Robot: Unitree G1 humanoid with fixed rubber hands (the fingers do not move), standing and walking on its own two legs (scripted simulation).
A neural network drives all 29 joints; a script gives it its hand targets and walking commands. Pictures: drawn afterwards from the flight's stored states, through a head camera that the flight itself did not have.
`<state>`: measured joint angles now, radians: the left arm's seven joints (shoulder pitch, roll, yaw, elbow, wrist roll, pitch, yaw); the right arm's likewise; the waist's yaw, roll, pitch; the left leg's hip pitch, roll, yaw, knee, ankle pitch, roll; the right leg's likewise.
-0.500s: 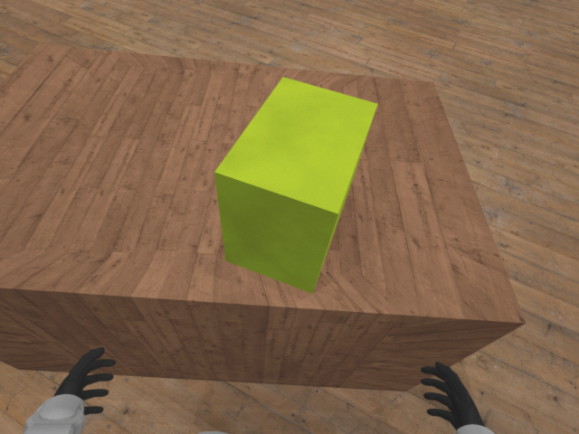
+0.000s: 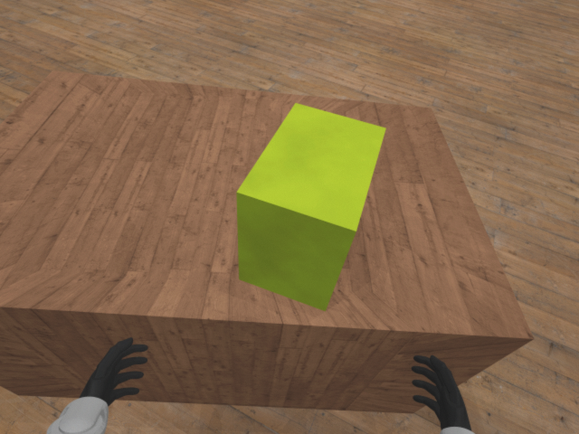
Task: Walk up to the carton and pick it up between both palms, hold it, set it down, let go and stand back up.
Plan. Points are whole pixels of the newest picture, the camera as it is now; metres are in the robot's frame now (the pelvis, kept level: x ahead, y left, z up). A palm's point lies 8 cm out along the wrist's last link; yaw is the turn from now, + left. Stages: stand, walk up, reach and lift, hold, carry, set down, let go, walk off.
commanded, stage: reach and lift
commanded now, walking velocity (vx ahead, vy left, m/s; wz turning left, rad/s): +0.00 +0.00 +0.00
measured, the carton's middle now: (310, 206) +0.50 -0.02 -0.01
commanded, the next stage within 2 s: none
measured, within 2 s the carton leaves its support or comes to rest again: neither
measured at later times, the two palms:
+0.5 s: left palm (109, 369) +0.20 +0.25 -0.04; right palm (422, 390) +0.19 -0.18 -0.03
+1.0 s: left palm (130, 314) +0.26 +0.24 -0.01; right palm (401, 340) +0.25 -0.15 -0.01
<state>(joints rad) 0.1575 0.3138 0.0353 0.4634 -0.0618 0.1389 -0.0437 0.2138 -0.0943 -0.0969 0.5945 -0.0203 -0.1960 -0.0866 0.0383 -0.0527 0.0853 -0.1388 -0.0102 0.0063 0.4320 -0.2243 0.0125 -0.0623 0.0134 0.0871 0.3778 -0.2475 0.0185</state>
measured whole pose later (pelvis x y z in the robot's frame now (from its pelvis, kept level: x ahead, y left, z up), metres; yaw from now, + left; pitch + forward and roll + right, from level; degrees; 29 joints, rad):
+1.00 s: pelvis +0.00 +0.01 -0.01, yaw +1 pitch -3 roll -2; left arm -0.08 0.35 -0.06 0.52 -0.21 -0.12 -0.14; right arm -0.03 0.07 -0.03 0.56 0.09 -0.32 -0.31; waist 0.00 -0.02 0.09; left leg -0.22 0.00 -0.02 0.57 -0.29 0.02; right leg -0.10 0.03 0.06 0.44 -0.28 0.03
